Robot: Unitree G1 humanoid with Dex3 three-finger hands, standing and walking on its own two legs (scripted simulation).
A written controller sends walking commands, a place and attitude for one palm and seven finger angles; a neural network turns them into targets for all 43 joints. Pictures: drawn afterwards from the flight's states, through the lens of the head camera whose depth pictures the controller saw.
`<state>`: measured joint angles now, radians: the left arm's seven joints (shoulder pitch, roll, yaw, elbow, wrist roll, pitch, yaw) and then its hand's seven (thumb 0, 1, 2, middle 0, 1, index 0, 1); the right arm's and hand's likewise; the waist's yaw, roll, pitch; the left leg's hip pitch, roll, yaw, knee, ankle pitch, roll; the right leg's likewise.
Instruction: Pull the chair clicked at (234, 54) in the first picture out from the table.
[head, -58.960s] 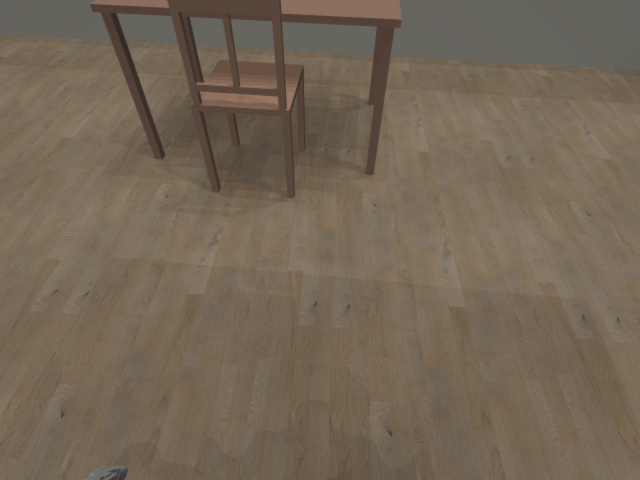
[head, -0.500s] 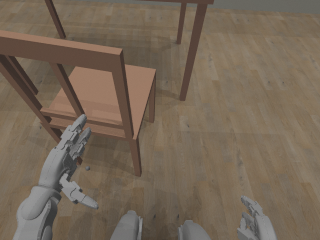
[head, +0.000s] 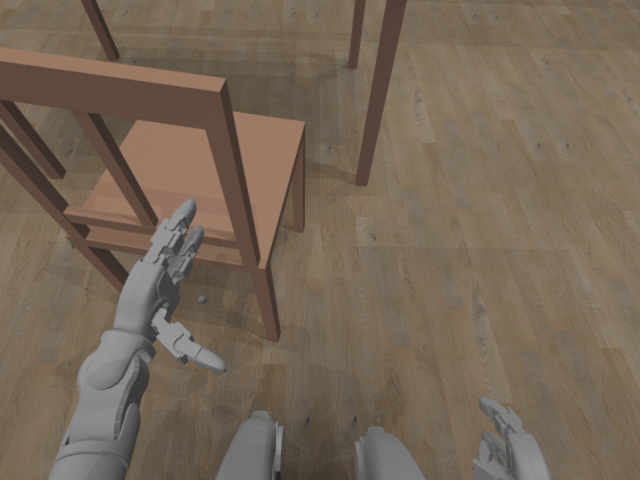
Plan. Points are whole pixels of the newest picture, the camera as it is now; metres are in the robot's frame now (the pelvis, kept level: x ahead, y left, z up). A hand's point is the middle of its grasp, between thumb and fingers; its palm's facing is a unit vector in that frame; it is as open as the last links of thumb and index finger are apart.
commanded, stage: aim the fingers beside a spindle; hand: left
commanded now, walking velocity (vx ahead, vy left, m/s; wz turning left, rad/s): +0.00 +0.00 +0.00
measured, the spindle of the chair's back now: (122, 174) +0.52 +0.31 +0.01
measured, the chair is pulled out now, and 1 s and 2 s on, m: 0.34 0.34 0.34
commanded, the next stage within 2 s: push the fingers through the gap in 0.90 s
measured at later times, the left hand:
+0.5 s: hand (215, 280) +0.35 +0.14 +0.02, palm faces -0.17 -0.98 -0.04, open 16.9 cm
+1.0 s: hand (214, 291) +0.34 +0.14 +0.02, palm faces -0.18 -0.98 -0.03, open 16.9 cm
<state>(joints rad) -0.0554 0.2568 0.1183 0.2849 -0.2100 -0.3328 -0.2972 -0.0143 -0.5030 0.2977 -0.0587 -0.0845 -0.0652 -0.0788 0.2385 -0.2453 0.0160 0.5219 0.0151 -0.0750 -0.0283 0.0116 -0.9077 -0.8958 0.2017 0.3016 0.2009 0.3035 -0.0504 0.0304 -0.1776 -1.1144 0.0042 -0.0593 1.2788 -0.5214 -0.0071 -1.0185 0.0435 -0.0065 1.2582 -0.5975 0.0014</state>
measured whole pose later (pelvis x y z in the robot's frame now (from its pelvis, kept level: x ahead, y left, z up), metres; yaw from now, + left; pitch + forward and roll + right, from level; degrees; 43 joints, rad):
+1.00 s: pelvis -0.01 +0.00 -0.01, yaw +0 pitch +21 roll -2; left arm -0.16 0.24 0.10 0.39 -0.19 -0.38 -0.26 -0.01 -0.50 0.30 -0.06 -0.08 -0.06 -0.08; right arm 0.22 -0.25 0.01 0.53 0.01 -0.02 -0.02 0.01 -0.91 -0.90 0.20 0.30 0.20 0.30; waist -0.05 0.03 -0.18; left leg -1.16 0.00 -0.06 1.31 -0.53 -0.01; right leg -1.06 0.04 -0.01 1.30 -0.60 0.00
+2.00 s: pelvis -0.01 +0.00 -0.02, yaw -1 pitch +25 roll -2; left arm -0.62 0.28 0.20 0.85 -0.12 -0.43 -0.21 -0.01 -0.50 0.30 -0.06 -0.08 -0.06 -0.08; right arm 0.28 -0.25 0.01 0.60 -0.01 0.05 0.00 0.01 -0.91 -0.90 0.20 0.30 0.20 0.30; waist -0.11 0.04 -0.17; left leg -1.24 0.01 -0.05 1.33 -0.52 -0.01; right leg -1.15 0.05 0.00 1.32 -0.60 0.00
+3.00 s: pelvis -0.01 +0.00 -0.02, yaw -1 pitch +26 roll -3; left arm -0.72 0.30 0.22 0.97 -0.10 -0.46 -0.21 -0.01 -0.50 0.30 -0.18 -0.47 -0.19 -0.46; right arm 0.28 -0.24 0.01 0.60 -0.02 0.08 0.01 0.01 -0.91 -0.90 0.20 0.30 0.20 0.30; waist -0.13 0.04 -0.17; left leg -1.27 0.01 -0.06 1.35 -0.53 0.00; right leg -1.17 0.05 -0.01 1.32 -0.60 0.01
